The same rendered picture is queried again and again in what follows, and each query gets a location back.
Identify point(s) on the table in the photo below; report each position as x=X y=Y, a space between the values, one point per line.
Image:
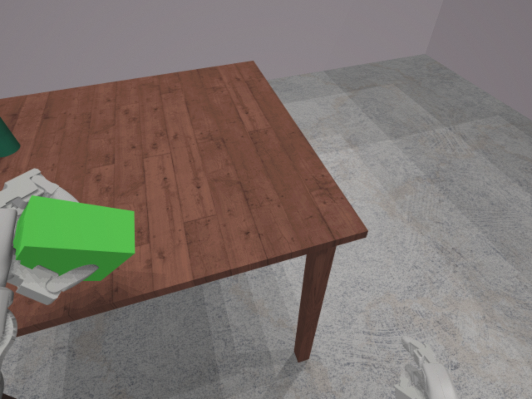
x=219 y=176

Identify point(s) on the robot left forearm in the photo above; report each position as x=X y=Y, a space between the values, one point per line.
x=8 y=327

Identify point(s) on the robot right hand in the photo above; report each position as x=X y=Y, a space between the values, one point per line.
x=432 y=382

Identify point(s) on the sponge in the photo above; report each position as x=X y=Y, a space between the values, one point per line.
x=62 y=235

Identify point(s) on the robot left hand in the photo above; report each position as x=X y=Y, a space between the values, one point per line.
x=40 y=283

